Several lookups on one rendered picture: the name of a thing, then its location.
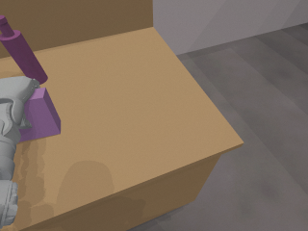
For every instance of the sponge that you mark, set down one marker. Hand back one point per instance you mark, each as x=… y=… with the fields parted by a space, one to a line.
x=41 y=113

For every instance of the table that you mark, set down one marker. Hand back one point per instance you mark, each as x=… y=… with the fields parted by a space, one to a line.
x=139 y=137

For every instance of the robot left forearm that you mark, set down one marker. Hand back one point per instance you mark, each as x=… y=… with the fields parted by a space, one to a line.
x=11 y=114

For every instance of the robot left upper arm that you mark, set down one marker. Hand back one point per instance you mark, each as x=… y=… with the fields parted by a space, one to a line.
x=8 y=202

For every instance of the left robot hand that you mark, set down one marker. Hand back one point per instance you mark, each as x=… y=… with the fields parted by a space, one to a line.
x=22 y=88

